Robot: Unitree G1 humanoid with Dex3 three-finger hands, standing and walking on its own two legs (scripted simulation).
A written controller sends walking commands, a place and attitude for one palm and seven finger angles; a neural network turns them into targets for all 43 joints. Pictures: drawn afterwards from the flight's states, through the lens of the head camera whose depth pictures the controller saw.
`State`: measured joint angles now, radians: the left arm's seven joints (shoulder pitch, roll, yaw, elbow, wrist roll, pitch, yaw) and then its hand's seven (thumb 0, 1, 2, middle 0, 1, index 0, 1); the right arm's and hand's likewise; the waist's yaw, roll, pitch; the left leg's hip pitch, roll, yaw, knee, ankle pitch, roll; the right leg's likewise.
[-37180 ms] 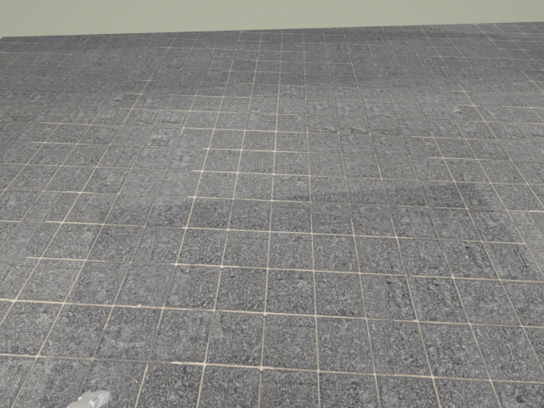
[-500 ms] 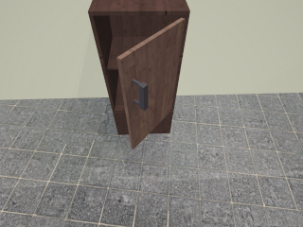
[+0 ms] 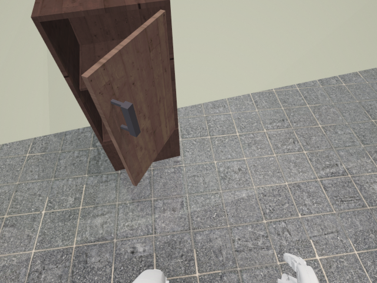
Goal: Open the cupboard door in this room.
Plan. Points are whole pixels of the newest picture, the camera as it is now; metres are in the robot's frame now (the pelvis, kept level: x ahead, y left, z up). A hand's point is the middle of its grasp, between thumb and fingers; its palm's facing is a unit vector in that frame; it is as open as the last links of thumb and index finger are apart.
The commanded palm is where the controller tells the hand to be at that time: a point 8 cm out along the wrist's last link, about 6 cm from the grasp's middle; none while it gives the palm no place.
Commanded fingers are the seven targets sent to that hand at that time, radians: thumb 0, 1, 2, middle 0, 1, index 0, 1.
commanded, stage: walk to a spot facing it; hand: left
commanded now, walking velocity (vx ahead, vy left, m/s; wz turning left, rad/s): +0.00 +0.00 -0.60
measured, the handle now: (125, 117) +0.53 +0.25 -0.04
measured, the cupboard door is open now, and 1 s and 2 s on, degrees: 48 48 48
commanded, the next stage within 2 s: none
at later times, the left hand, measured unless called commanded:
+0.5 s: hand (127, 269) +0.16 +0.18 -0.17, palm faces -0.31 -0.91 -0.28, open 7.4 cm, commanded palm none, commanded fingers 0.00 0.90 0.90 -0.20 -0.30 -0.20 -0.30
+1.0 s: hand (180, 242) +0.23 +0.05 -0.17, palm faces -0.61 -0.76 -0.22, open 7.4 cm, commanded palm none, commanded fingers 0.00 0.90 0.90 -0.20 -0.30 -0.20 -0.30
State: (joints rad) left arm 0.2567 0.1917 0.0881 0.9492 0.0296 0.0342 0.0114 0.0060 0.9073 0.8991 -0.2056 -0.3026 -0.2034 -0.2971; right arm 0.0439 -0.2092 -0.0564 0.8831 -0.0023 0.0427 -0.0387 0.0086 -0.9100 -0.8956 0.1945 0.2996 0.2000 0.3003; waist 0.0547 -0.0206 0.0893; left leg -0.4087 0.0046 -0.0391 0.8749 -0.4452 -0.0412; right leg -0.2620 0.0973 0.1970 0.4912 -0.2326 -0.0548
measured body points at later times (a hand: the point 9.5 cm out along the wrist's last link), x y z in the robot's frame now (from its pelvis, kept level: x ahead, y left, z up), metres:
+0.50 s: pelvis -0.01 +0.00 -0.02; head +0.05 -0.02 +0.43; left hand +0.17 +0.22 -0.15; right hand -0.05 -0.28 -0.16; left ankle +0.01 +0.14 -0.69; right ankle -0.01 -0.12 -0.74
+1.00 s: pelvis +0.02 -0.03 -0.02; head +0.05 -0.07 +0.43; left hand +0.26 +0.09 -0.15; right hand -0.14 -0.22 -0.17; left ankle +0.06 +0.11 -0.72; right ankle -0.06 -0.12 -0.74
